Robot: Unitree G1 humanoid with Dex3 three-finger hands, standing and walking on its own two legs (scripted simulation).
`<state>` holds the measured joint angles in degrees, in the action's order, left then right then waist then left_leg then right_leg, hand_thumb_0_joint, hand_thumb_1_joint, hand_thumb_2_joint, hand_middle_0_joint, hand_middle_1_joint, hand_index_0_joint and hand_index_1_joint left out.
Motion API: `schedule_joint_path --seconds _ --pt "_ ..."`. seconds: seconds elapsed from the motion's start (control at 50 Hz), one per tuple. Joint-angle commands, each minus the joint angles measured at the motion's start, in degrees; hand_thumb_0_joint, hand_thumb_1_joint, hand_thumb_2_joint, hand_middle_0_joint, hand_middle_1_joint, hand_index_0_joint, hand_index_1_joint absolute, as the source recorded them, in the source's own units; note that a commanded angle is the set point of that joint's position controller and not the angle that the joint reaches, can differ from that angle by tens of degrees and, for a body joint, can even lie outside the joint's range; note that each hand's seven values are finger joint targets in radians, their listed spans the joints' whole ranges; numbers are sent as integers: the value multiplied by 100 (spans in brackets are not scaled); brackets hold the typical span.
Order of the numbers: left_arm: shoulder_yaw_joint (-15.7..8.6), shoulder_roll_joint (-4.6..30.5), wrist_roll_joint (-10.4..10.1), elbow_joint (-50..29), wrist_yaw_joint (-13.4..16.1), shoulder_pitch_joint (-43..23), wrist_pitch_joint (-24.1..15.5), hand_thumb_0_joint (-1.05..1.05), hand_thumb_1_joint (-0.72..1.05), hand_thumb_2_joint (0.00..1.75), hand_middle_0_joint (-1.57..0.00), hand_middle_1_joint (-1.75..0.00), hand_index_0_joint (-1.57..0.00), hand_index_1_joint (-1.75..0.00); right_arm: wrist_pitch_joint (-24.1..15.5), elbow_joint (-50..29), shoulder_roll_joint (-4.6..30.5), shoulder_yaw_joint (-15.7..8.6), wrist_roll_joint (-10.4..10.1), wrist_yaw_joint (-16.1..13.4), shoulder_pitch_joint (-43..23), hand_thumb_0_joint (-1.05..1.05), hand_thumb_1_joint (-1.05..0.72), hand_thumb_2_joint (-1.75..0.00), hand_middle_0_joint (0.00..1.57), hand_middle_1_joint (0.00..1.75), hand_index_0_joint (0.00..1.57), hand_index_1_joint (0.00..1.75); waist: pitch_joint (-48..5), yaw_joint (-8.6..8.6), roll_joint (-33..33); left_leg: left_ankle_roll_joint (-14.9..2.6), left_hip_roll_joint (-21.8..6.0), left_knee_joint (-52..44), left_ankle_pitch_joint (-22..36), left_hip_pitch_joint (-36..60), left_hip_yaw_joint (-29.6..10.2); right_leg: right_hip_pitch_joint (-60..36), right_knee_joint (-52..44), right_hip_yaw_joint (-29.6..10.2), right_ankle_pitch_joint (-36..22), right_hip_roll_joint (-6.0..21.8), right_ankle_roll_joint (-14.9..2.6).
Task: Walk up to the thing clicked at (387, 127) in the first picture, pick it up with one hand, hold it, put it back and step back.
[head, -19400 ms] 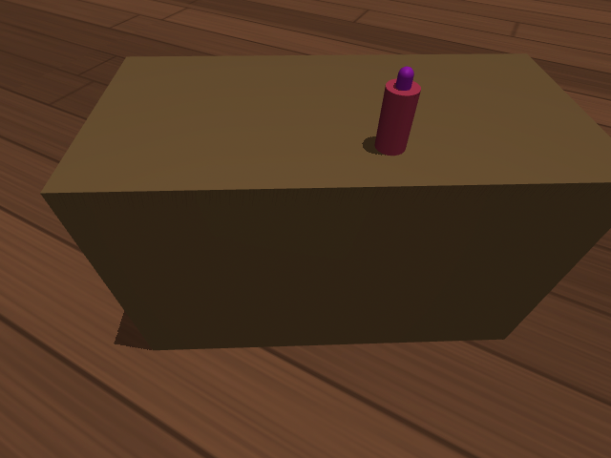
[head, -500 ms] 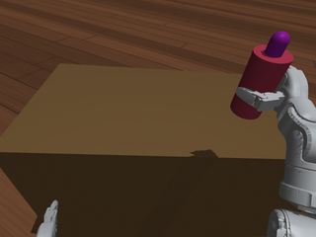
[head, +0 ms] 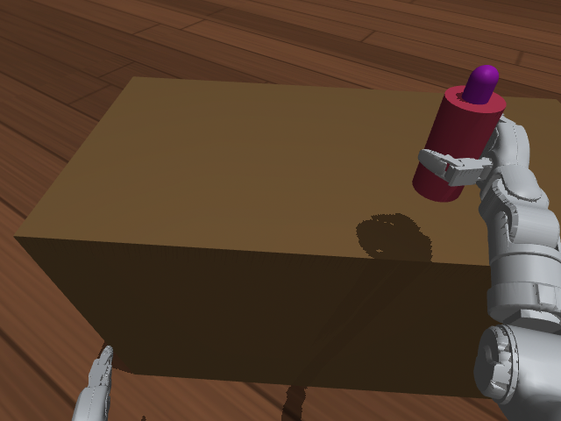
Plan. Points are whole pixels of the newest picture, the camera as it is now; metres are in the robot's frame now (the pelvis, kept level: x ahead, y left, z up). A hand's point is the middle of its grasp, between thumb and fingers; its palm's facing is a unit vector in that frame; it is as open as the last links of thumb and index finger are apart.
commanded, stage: crouch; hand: right
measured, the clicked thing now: (458, 134) +0.43 -0.21 +0.22
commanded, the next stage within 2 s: lower in 0.84 s
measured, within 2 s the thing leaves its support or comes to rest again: rests again in 1.86 s
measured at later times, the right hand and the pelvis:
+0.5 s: hand (440, 145) +0.48 -0.22 +0.17, palm faces +0.20 +0.98 +0.00, open 10.0 cm; pelvis +0.02 -0.01 +0.00, yaw +1 degrees
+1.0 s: hand (437, 147) +0.50 -0.22 +0.15, palm faces +0.19 +0.98 +0.01, open 10.0 cm; pelvis +0.03 -0.01 -0.01, yaw +1 degrees
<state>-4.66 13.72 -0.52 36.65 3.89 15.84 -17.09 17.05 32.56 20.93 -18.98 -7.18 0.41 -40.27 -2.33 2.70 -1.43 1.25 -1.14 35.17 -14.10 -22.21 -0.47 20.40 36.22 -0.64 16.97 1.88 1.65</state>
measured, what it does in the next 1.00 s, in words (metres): stands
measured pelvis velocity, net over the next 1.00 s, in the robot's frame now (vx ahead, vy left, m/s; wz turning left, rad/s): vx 0.03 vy -0.01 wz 0.02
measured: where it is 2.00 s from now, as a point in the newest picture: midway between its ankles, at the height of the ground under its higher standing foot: outside the picture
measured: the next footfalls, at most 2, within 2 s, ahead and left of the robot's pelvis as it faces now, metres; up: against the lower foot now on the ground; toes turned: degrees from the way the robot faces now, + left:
none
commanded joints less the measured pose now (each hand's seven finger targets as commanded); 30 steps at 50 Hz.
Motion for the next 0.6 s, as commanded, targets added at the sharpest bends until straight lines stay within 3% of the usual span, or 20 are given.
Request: schedule_joint_path --seconds 0.0,0.06,0.08,0.12,0.16,0.18,0.22,0.26,0.28,0.3,0.32,0.34,0.38,0.4,0.42,0.44,0.48,0.52,0.56,0.58 --pt "-30 648 19 -1211 39 -1097 -439 0 -53 4 -5 -5 -6 -4 -1007 -979 1520 -139 -55 146 -3703 0 -13 -128 126 141 130 141 -2264 32 -248 -95 149 -509 632 606 237 -647 -555 25 -625 -114 -156" --pt "-5 640 9 -1349 59 -962 -382 0 -53 4 -5 -5 -6 -4 -1236 -712 1825 -381 -100 175 -3693 0 -15 -127 125 140 130 140 -2292 39 -60 -44 141 -535 757 731 207 -579 -532 93 -711 -151 -193" --pt "-238 874 22 -1347 92 -689 -357 0 -53 4 -5 -5 -6 -4 -1282 -619 1955 -462 -94 180 -3712 0 -16 -127 126 140 130 140 -2307 138 26 -35 165 -532 743 605 221 -641 -560 86 -664 -129 -204" --pt "-150 705 42 -949 50 -20 -272 0 -52 3 -5 -5 -6 -4 -1370 -116 1850 -449 -83 211 -3408 0 -16 -129 128 142 132 142 -1849 185 -104 -53 177 -562 784 366 217 -586 -588 121 -688 -135 -191" --pt "59 493 14 -1464 -22 -372 -288 0 -53 4 -5 -5 -6 -4 -1568 -377 1945 -479 -66 201 -3627 0 -17 -128 126 141 131 141 -1927 114 -124 -41 169 -556 797 485 205 -469 -583 152 -712 -145 -194" --pt "-11 497 21 -1181 -26 -80 -238 0 -54 4 -5 -5 -5 -4 -1611 -180 1995 -534 -49 191 -3506 0 -17 -128 127 141 131 141 -1800 121 -103 -42 176 -539 828 379 194 -425 -567 167 -736 -144 -202" --pt "0 497 22 -1318 -83 -176 -195 0 -53 4 -5 -5 -6 -4 -1709 30 1900 -437 -25 202 -3507 0 -17 -128 127 141 131 141 -1623 176 -64 -51 194 -547 753 291 197 -291 -605 160 -655 -134 -202" --pt "-239 742 21 -1372 -65 -250 -179 0 -53 4 -5 -5 -6 -4 -1844 -234 2024 -483 -27 189 -3856 0 -18 -129 127 141 131 141 -1986 198 -288 -65 186 -491 854 250 171 -498 -535 154 -749 -117 -192" --pt "-193 748 27 -1441 -61 -256 -173 0 -54 4 -5 -5 -5 -4 -1852 5 1942 -410 2 194 -3718 0 -19 -128 126 140 131 140 -1950 207 -355 -82 195 -459 900 199 178 -537 -513 141 -821 -103 -168" --pt "-295 845 30 -1537 -57 -375 -169 0 -54 4 -5 -5 -5 -5 -1965 -354 1918 -326 -19 205 -4042 0 -18 -129 126 141 131 141 -2113 259 -409 -89 209 -445 891 207 184 -586 -528 126 -799 -89 -169" --pt "-201 814 26 -1665 -43 -431 -167 0 -54 4 -5 -5 -5 -5 -2026 -205 1911 -308 -1 220 -4054 0 -19 -129 127 141 131 141 -2267 246 -383 -97 215 -426 893 248 199 -675 -496 100 -844 -68 -160" --pt "-75 713 19 -1867 -32 -738 -176 0 -55 5 -5 -5 -5 -5 -2158 -695 2034 -341 -7 219 -4429 0 -19 -128 126 140 130 140 -2674 172 -462 -97 193 -388 1070 446 174 -791 -429 108 -1034 -81 -153" --pt "-176 824 16 -1996 49 -677 -138 0 -54 5 -5 -5 -5 -5 -2252 -664 2099 -386 -31 267 -4512 0 -18 -128 126 140 130 140 -3080 269 -245 -70 205 -310 1417 572 182 -981 -299 89 -1405 -72 -174" --pt "-110 789 5 -2046 68 -594 -103 0 -55 6 -5 -5 -5 -5 -2243 -314 1963 -337 -59 313 -4290 0 -18 -127 126 140 130 140 -3091 291 -135 -64 202 -299 1568 631 185 -988 -267 92 -1562 -88 -186" --pt "-205 839 14 -1552 88 -88 -16 0 -55 6 -5 -5 -5 -5 -2222 136 1970 -395 -73 357 -3873 0 -20 -127 126 139 130 139 -2716 301 -159 -69 212 -319 1544 462 200 -813 -279 81 -1575 -93 -185" --pt "-7 680 -2 -1631 64 -141 25 0 -55 6 -5 -5 -5 -5 -2241 175 1954 -394 -71 407 -3759 0 -21 -128 127 140 131 140 -2673 236 -346 -84 192 -330 1546 445 188 -814 -289 88 -1646 -115 -167" --pt "-41 715 17 -1612 63 -376 86 0 -54 5 -5 -5 -5 -5 -2336 25 2251 -533 -20 394 -4008 0 -23 -128 128 140 131 140 -2806 137 -535 -92 184 -306 1572 476 167 -782 -262 116 -1709 -109 -144" --pt "-38 638 50 -1205 9 -105 173 0 -54 5 -5 -5 -5 -5 -2320 436 2099 -513 1 362 -3792 0 -23 -128 128 140 131 140 -2287 143 -508 -102 214 -320 1431 252 181 -480 -300 121 -1576 -103 -131" --pt "52 566 36 -1424 -47 -262 183 0 -54 4 -5 -5 -5 -4 -2386 573 2060 -546 -17 347 -3669 0 -23 -128 128 140 131 140 -2178 174 -366 -83 227 -352 1286 283 200 -317 -320 134 -1319 -96 -153" --pt "149 537 19 -1830 -72 -523 174 0 -54 4 -5 -4 -5 -4 -2419 540 2104 -537 26 352 -3701 0 -23 -128 128 140 131 140 -2386 178 -295 -77 214 -333 1337 395 176 -336 -298 156 -1315 -104 -160"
